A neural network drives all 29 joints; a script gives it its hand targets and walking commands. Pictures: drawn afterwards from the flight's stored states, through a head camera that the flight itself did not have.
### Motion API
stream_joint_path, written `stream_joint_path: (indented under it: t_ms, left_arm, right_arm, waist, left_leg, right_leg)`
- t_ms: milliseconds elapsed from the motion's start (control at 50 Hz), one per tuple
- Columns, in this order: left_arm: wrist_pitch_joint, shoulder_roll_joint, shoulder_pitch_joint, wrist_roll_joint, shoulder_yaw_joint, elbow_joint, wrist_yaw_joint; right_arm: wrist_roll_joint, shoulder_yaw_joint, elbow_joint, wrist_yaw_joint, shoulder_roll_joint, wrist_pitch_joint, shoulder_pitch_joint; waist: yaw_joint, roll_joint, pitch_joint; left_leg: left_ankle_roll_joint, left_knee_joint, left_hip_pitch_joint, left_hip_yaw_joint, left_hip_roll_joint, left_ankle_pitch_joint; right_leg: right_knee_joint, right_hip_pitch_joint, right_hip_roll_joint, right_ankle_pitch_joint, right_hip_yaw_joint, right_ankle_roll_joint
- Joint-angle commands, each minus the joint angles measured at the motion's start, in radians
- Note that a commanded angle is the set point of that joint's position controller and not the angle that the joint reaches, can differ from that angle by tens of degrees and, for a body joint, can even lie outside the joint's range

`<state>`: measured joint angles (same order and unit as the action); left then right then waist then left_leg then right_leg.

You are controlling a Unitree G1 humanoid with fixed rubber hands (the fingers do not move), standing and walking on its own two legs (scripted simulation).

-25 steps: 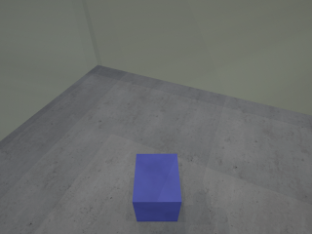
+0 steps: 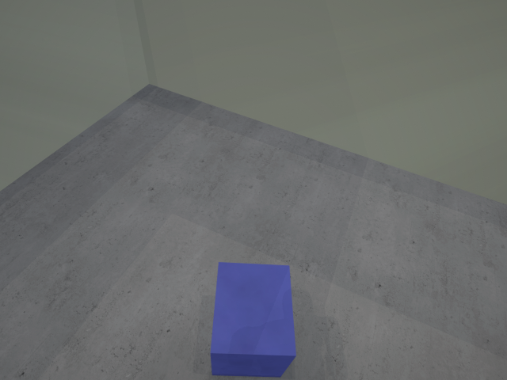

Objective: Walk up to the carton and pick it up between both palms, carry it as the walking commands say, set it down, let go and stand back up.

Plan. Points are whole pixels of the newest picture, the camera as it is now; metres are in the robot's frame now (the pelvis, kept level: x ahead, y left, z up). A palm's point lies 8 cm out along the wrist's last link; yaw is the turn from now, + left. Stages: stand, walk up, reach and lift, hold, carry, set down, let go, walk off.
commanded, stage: walk up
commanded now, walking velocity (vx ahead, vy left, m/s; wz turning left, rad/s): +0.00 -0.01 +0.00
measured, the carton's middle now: (250, 321) +0.43 -0.04 -0.63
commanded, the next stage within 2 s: stand in 0.34 s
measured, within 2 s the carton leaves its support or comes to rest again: neither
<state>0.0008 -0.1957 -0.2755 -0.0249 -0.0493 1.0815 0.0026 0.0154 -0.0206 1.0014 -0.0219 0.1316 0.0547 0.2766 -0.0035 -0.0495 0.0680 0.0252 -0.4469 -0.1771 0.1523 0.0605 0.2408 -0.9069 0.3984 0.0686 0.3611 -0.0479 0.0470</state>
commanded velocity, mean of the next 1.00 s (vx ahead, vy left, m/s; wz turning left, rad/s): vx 0.00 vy -0.01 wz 0.00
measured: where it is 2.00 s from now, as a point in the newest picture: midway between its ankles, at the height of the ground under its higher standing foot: outside the picture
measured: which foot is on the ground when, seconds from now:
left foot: down 0.00-0.22, up 0.24-0.48, down 0.50-1.00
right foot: up 0.00-0.16, down 0.18-1.00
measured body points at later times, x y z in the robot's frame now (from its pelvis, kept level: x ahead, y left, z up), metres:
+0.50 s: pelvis +0.02 -0.04 -0.01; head +0.03 -0.03 +0.44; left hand +0.06 +0.20 -0.16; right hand +0.07 -0.28 -0.16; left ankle -0.01 +0.08 -0.75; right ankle +0.06 -0.14 -0.74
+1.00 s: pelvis +0.02 -0.02 +0.00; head +0.03 -0.02 +0.45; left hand +0.02 +0.20 -0.16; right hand +0.04 -0.24 -0.16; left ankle -0.01 +0.08 -0.74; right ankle +0.06 -0.14 -0.74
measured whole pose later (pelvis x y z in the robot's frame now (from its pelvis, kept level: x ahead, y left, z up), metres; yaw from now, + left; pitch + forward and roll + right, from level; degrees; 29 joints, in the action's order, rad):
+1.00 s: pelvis +0.02 -0.02 +0.00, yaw -1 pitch +0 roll +0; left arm 0.01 -0.14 -0.28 -0.03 -0.03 1.11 0.04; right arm 0.01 -0.03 1.06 -0.04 0.13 0.02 0.29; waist -0.03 -0.01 0.02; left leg 0.02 -0.39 -0.12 0.10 0.01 0.26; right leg -0.41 0.25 0.04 0.15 -0.06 0.00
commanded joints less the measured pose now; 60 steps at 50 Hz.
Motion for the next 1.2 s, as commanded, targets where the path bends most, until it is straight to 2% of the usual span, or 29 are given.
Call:
stream_joint_path:
  t_ms: [0, 40, 100, 140, 160, 180, 200, 220, 240, 260, 280, 300, 320, 340, 400, 440, 460, 480, 500, 520, 560, 600, 660, 780, 1180]
  left_arm:
    - [-0.023, 0.0, -0.113, 0.016, 0.012, 0.008, 0.0]
    - [-0.032, -0.012, -0.038, 0.015, 0.013, -0.016, 0.009]
    - [-0.028, -0.031, 0.008, 0.013, 0.013, -0.041, 0.024]
    - [-0.024, -0.073, -0.009, 0.005, -0.006, -0.054, 0.031]
    - [-0.02, -0.108, -0.024, 0.002, -0.018, -0.058, 0.031]
    - [-0.013, -0.168, -0.039, 0.0, -0.034, -0.06, 0.034]
    - [-0.016, -0.195, -0.022, 0.006, -0.035, -0.067, 0.035]
    - [-0.019, -0.198, -0.025, 0.003, -0.038, -0.076, 0.037]
    - [-0.016, -0.158, -0.025, -0.001, -0.026, -0.083, 0.042]
    - [-0.003, -0.108, -0.014, -0.015, -0.003, -0.095, 0.039]
    - [0.003, -0.091, 0.03, -0.018, 0.005, -0.104, 0.04]
    - [0.004, -0.09, 0.072, -0.014, 0.008, -0.1, 0.039]
    - [0.005, -0.104, 0.093, -0.011, 0.004, -0.094, 0.038]
    - [-0.002, -0.125, 0.1, -0.016, -0.005, -0.085, 0.039]
    - [-0.002, -0.125, 0.054, -0.01, -0.007, -0.062, 0.039]
    - [-0.006, -0.129, 0.062, 0.0, -0.007, -0.051, 0.039]
    - [-0.008, -0.116, 0.07, 0.007, -0.007, -0.048, 0.035]
    - [-0.007, -0.087, 0.074, 0.015, 0.0, -0.051, 0.03]
    - [-0.007, -0.059, 0.079, 0.018, 0.003, -0.053, 0.027]
    - [-0.009, -0.048, 0.089, 0.018, 0.005, -0.048, 0.027]
    - [-0.007, -0.053, 0.056, 0.009, 0.002, -0.029, 0.027]
    - [0.0, -0.054, 0.036, 0.0, 0.005, -0.015, 0.026]
    - [0.009, -0.04, 0.016, -0.001, 0.01, -0.001, 0.024]
    - [0.012, -0.027, -0.012, -0.001, 0.012, 0.008, 0.031]
    - [0.011, -0.009, -0.066, -0.001, -0.005, 0.006, 0.038]
  right_arm:
    - [-0.007, -0.006, -0.006, -0.006, 0.096, 0.01, 0.015]
    - [-0.006, -0.013, 0.003, -0.011, 0.119, -0.002, 0.035]
    - [-0.003, -0.025, 0.011, -0.019, 0.146, -0.02, 0.047]
    - [0.0, -0.053, -0.008, -0.022, 0.203, -0.033, 0.037]
    - [-0.001, -0.061, -0.012, -0.023, 0.209, -0.041, 0.051]
    - [-0.005, -0.057, -0.018, -0.028, 0.189, -0.046, 0.067]
    - [-0.017, -0.037, -0.028, -0.035, 0.11, -0.054, 0.083]
    - [-0.022, -0.03, -0.04, -0.04, 0.084, -0.069, 0.065]
    - [-0.015, -0.027, -0.036, -0.037, 0.073, -0.086, 0.038]
    - [0.001, -0.026, 0.018, -0.029, 0.063, -0.1, 0.063]
    - [-0.003, -0.024, 0.027, -0.024, 0.059, -0.108, 0.06]
    - [-0.007, -0.02, 0.031, -0.019, 0.063, -0.112, 0.058]
    - [-0.007, -0.022, 0.039, -0.017, 0.077, -0.113, 0.057]
    - [-0.008, -0.027, 0.02, -0.016, 0.086, -0.106, 0.033]
    - [-0.013, -0.035, 0.016, -0.019, 0.09, -0.094, 0.021]
    - [-0.017, -0.035, 0.031, -0.022, 0.081, -0.083, 0.058]
    - [-0.013, -0.035, 0.038, -0.023, 0.087, -0.077, 0.075]
    - [-0.003, -0.037, 0.033, -0.025, 0.114, -0.068, 0.085]
    - [-0.005, -0.036, 0.018, -0.019, 0.138, -0.061, 0.044]
    - [-0.001, -0.027, 0.014, -0.012, 0.131, -0.055, 0.007]
    - [-0.003, -0.023, -0.005, -0.013, 0.128, -0.04, -0.037]
    - [-0.008, -0.022, -0.005, -0.014, 0.125, -0.03, -0.031]
    - [-0.009, -0.021, 0.011, -0.013, 0.111, -0.028, 0.006]
    - [-0.01, -0.019, 0.026, -0.014, 0.097, -0.029, 0.032]
    - [-0.003, -0.02, 0.038, -0.021, 0.065, -0.034, 0.101]
  waist:
    - [-0.041, 0.256, -0.067]
    - [-0.018, 0.24, -0.054]
    - [0.001, 0.217, -0.055]
    - [0.002, 0.163, -0.034]
    - [0.006, 0.122, -0.044]
    - [0.01, 0.035, -0.073]
    - [0.004, -0.112, -0.132]
    - [-0.016, -0.189, -0.161]
    - [-0.028, -0.154, -0.161]
    - [-0.026, -0.029, -0.154]
    - [-0.003, -0.037, -0.092]
    - [0.017, -0.066, -0.058]
    - [0.019, -0.093, -0.044]
    - [0.004, -0.15, -0.055]
    - [-0.006, -0.075, -0.092]
    - [0.018, -0.05, -0.09]
    - [0.02, -0.032, -0.077]
    - [0.015, 0.01, -0.065]
    - [-0.011, 0.064, -0.037]
    - [-0.016, 0.129, -0.006]
    - [-0.037, 0.163, 0.014]
    - [-0.04, 0.133, 0.006]
    - [-0.032, 0.088, -0.011]
    - [-0.026, 0.051, -0.013]
    - [-0.02, 0.05, -0.018]
  left_leg:
    - [0.07, 0.091, 0.029, -0.053, 0.154, -0.925]
    - [0.085, 0.079, 0.063, -0.08, 0.169, -0.833]
    - [0.097, 0.053, 0.051, -0.135, 0.202, -0.597]
    - [0.073, 0.043, 0.002, -0.2, 0.237, -0.435]
    - [0.048, 0.013, -0.025, -0.206, 0.22, -0.354]
    - [0.013, -0.087, -0.082, -0.162, 0.168, -0.346]
    - [-0.034, -0.211, -0.118, -0.057, 0.072, -0.07]
    - [-0.053, -0.378, -0.147, -0.029, -0.002, 0.239]
    - [-0.047, -0.512, -0.179, -0.099, -0.006, 0.426]
    - [-0.03, -0.489, -0.164, -0.168, 0.023, 0.38]
    - [-0.024, -0.442, -0.168, -0.166, 0.033, 0.335]
    - [-0.022, -0.38, -0.146, -0.155, 0.024, 0.294]
    - [-0.026, -0.338, -0.128, -0.13, -0.004, 0.276]
    - [-0.047, -0.324, -0.132, -0.102, -0.01, 0.266]
    - [-0.057, -0.177, -0.092, -0.088, -0.023, 0.189]
    - [-0.048, 0.027, 0.015, -0.08, -0.022, 0.026]
    - [-0.046, 0.081, 0.071, -0.104, 0.001, -0.044]
    - [-0.041, 0.108, 0.113, -0.163, 0.065, -0.062]
    - [-0.025, 0.125, 0.042, -0.198, 0.101, 0.011]
    - [-0.012, 0.181, -0.082, -0.216, 0.118, 0.109]
    - [-0.004, 0.258, -0.142, -0.226, 0.12, 0.133]
    - [-0.003, 0.253, -0.119, -0.204, 0.108, 0.076]
    - [-0.002, 0.216, -0.062, -0.171, 0.086, 0.024]
    - [0.001, 0.184, -0.034, -0.151, 0.073, -0.012]
    - [0.006, 0.136, -0.024, -0.126, 0.065, -0.088]
  right_leg:
    - [0.105, -0.093, -0.029, -0.07, -0.024, 0.005]
    - [0.184, -0.074, -0.039, -0.072, -0.026, -0.007]
    - [0.313, -0.114, -0.03, -0.099, -0.022, -0.025]
    - [0.443, -0.166, -0.011, -0.226, -0.032, -0.033]
    - [0.471, -0.207, 0.026, -0.36, -0.01, -0.042]
    - [0.43, -0.278, 0.119, -0.698, 0.05, -0.07]
    - [0.445, -0.309, 0.199, -0.88, 0.109, -0.159]
    - [0.531, -0.291, 0.278, -0.92, 0.21, -0.242]
    - [0.568, -0.282, 0.306, -0.814, 0.24, -0.289]
    - [0.597, -0.275, 0.297, -0.549, 0.246, -0.27]
    - [0.638, -0.225, 0.265, -0.404, 0.238, -0.242]
    - [0.668, -0.191, 0.221, -0.318, 0.217, -0.212]
    - [0.681, -0.181, 0.192, -0.29, 0.204, -0.199]
    - [0.682, -0.192, 0.178, -0.279, 0.176, -0.198]
    - [0.643, -0.24, 0.175, -0.347, 0.174, -0.194]
    - [0.623, -0.191, 0.159, -0.279, 0.162, -0.163]
    - [0.63, -0.137, 0.143, -0.199, 0.163, -0.129]
    - [0.63, -0.071, 0.12, -0.103, 0.15, -0.091]
    - [0.629, -0.066, 0.065, -0.047, 0.099, -0.067]
    - [0.591, -0.156, 0.035, -0.096, 0.052, -0.05]
    - [0.534, -0.238, 0.028, -0.207, 0.031, -0.039]
    - [0.537, -0.247, 0.041, -0.248, 0.044, -0.044]
    - [0.559, -0.222, 0.048, -0.244, 0.054, -0.048]
    - [0.566, -0.192, 0.053, -0.237, 0.055, -0.048]
    - [0.536, -0.206, 0.051, -0.309, 0.056, -0.06]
